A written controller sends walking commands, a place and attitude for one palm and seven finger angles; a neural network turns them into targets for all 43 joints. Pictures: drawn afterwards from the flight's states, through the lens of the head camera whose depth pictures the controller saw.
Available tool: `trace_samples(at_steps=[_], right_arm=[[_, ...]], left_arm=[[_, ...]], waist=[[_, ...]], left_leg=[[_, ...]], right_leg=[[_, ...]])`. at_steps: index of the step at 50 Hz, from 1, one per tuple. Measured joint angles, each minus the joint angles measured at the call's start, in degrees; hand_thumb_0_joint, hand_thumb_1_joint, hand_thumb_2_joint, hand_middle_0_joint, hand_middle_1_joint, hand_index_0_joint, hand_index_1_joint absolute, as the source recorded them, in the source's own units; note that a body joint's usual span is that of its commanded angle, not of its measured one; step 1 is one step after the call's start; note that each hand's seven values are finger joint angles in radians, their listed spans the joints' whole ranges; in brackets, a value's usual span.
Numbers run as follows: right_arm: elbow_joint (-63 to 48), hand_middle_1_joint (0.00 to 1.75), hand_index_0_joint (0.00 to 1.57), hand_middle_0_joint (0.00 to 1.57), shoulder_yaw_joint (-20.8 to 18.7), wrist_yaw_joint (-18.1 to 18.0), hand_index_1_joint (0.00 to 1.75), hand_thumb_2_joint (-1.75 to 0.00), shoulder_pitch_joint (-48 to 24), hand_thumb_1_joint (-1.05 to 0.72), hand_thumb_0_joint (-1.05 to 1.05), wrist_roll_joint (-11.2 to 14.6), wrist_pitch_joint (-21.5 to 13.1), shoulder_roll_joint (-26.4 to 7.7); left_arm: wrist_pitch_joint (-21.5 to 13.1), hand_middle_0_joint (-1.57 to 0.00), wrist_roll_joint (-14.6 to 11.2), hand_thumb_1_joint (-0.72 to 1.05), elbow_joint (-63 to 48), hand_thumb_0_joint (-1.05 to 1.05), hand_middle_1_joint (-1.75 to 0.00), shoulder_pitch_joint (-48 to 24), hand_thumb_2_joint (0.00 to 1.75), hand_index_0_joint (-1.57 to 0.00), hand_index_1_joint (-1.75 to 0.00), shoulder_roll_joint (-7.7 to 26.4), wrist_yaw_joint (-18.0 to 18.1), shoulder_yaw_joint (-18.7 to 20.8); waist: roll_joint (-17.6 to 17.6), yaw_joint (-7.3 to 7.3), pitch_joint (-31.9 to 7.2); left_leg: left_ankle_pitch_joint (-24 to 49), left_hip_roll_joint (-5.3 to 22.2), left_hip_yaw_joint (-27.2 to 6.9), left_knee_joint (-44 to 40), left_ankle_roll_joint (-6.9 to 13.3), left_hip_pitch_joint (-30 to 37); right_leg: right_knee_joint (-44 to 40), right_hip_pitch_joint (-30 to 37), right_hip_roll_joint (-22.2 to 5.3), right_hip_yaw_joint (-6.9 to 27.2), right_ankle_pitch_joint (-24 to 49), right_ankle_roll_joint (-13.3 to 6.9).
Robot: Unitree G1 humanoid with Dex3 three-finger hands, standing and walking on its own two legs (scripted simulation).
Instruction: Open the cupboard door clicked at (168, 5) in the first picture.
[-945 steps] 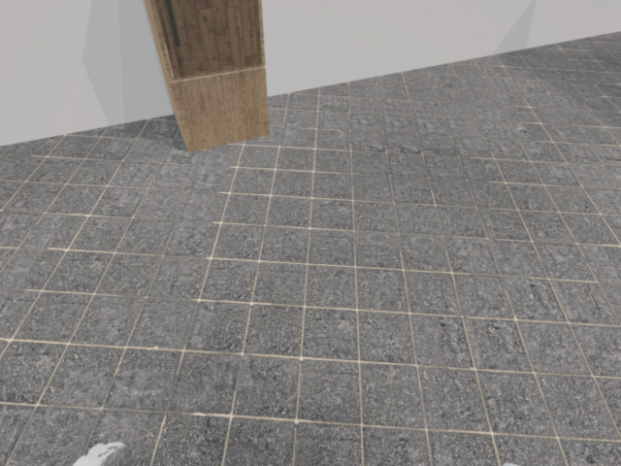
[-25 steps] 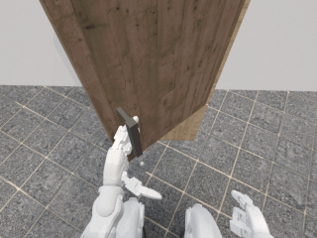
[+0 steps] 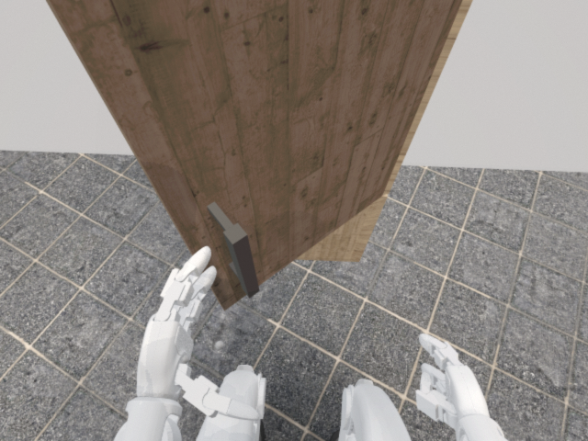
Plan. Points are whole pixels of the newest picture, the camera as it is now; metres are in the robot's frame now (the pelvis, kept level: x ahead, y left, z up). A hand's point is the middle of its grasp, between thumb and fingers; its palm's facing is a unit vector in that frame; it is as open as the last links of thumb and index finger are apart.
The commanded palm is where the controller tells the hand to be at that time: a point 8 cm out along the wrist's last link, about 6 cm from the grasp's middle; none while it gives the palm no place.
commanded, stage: slide the hand sideways off the handle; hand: left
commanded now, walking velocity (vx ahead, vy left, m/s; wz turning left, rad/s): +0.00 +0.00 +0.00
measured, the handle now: (235, 255) +0.34 +0.10 +0.04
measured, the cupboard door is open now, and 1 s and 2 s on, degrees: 41 41 41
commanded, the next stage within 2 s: draw the hand back to the body in 0.38 s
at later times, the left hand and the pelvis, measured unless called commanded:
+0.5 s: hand (182, 379) +0.20 +0.14 +0.02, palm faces -0.01 -1.00 -0.02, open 16.3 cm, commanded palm +0.17 +0.20 +0.04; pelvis -0.01 -0.01 -0.02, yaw +0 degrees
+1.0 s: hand (88, 369) +0.19 +0.19 +0.14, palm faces +0.03 -1.00 -0.09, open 16.1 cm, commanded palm +0.16 +0.25 +0.16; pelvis +0.01 +0.01 +0.06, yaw +1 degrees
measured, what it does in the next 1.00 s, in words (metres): rises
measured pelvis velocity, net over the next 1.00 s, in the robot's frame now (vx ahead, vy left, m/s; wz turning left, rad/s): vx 0.01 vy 0.01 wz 0.01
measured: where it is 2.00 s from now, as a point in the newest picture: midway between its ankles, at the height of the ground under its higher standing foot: outside the picture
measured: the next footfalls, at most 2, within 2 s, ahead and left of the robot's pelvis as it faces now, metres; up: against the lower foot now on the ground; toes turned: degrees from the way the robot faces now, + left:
none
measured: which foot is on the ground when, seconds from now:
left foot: down 0.00-1.00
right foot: down 0.00-1.00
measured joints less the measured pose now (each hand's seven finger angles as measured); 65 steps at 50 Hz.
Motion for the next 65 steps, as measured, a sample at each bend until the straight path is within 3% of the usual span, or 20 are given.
trace_samples(at_steps=[19, 28, 34, 40, 50, 53, 56, 60, 65], right_arm=[[1.36, 0.30, 0.20, 0.20, -1.74, -2.63, 0.30, -0.90, -0.27, -0.91, 0.01, 1.13, -1.94, -0.41], [0.98, 0.30, 0.20, 0.20, -1.55, -3.23, 0.30, -0.90, 0.19, -0.91, 0.01, 1.35, -3.11, -0.48], [0.24, 0.30, 0.20, 0.20, -1.28, -3.69, 0.30, -0.90, 1.97, -0.91, 0.01, 2.50, -1.13, 0.76], [-0.56, 0.30, 0.20, 0.20, 0.16, -4.66, 0.30, -0.90, 4.42, -0.91, 0.01, 3.30, -0.73, 0.67], [-0.67, 0.30, 0.20, 0.20, -0.05, -5.77, 0.30, -0.90, 5.84, -0.91, 0.01, 3.85, -3.29, -1.08], [-1.12, 0.30, 0.20, 0.20, -0.16, -7.06, 0.30, -0.90, 6.36, -0.91, 0.01, 3.86, -1.66, -0.70], [-1.84, 0.30, 0.20, 0.20, 0.10, -7.85, 0.30, -0.90, 6.58, -0.91, 0.01, 3.75, -0.52, -0.49], [-1.60, 0.30, 0.20, 0.20, 0.81, -8.39, 0.30, -0.90, 7.01, -0.91, 0.01, 3.50, -0.16, -0.49], [0.57, 0.30, 0.20, 0.20, 2.10, -8.56, 0.30, -0.90, 7.46, -0.91, 0.01, 3.33, -1.38, -1.08]], left_arm=[[0.00, -0.15, -6.79, -0.49, -5.18, -0.02, -0.30, 8.07, 0.30, -0.15, -0.31, 4.04, -9.80, 8.72], [2.13, -0.15, -7.55, -0.49, -8.01, -0.02, -0.30, 7.35, 0.30, -0.15, -0.30, 4.56, -10.62, 7.94], [7.22, -0.15, -7.74, -0.49, -15.97, -0.02, -0.30, 10.08, 0.30, -0.15, -0.31, 6.57, -8.89, 9.41], [10.81, -0.15, -9.35, -0.49, -16.01, -0.02, -0.30, 13.50, 0.30, -0.15, -0.31, 6.45, -8.80, 11.71], [10.23, -0.15, -11.22, -0.46, -17.54, -0.02, -0.30, 15.27, 0.31, -0.15, -0.31, 9.30, -11.03, 13.62], [16.84, -0.16, -5.77, -0.41, -20.01, -0.02, -0.30, 15.83, 0.34, -0.16, -0.31, 11.90, -4.73, 14.00], [23.43, -0.16, -2.63, -0.33, -21.90, -0.01, -0.30, 17.87, 0.37, -0.16, -0.31, 12.50, 0.68, 13.87], [28.65, -0.16, -0.87, -0.21, -23.14, -0.01, -0.30, 19.77, 0.42, -0.16, -0.31, 12.94, 4.59, 13.85], [31.14, -0.17, 0.06, -0.05, -23.63, -0.01, -0.30, 17.85, 0.49, -0.17, -0.31, 13.36, 7.01, 14.76]], waist=[[-0.05, 0.19, -0.75], [0.31, 0.06, -0.71], [1.21, 0.19, -0.01], [2.05, -0.30, -0.49], [1.37, -0.82, 0.59], [1.02, -0.17, 0.51], [1.91, -0.31, 0.86], [2.79, 0.23, 1.70], [3.14, 1.54, 3.20]], left_leg=[[-0.93, 0.79, -1.76, 3.30, -1.16, -2.18], [-0.80, 0.85, -1.94, 4.65, -0.81, -3.33], [0.74, 0.70, -1.59, -0.11, -0.52, 2.62], [3.12, 0.45, -1.26, -7.62, -0.05, 10.50], [4.28, 0.45, -1.47, -14.15, 0.19, 20.03], [5.07, 0.40, -0.39, -17.78, 0.22, 24.25], [6.26, 0.17, 0.53, -22.14, 0.65, 28.95], [7.78, -0.24, 1.56, -27.39, 1.12, 34.69], [9.41, -0.96, 1.79, -32.56, 1.41, 40.83]], right_leg=[[2.82, -1.68, 0.87, -1.54, -1.01, -1.18], [3.69, -2.58, 0.94, -1.65, -0.61, -0.97], [-1.32, 3.40, 0.98, -1.40, 1.18, -0.46], [-9.26, 11.41, 1.02, -1.24, 3.85, 0.16], [-16.97, 21.52, 1.39, -1.57, 5.67, 0.57], [-20.19, 25.14, 1.38, -0.57, 6.62, 0.90], [-24.35, 29.46, 1.25, 0.24, 7.97, 1.25], [-29.33, 34.78, 0.98, 1.13, 9.65, 1.76], [-34.34, 40.89, 0.46, 1.24, 11.17, 2.17]])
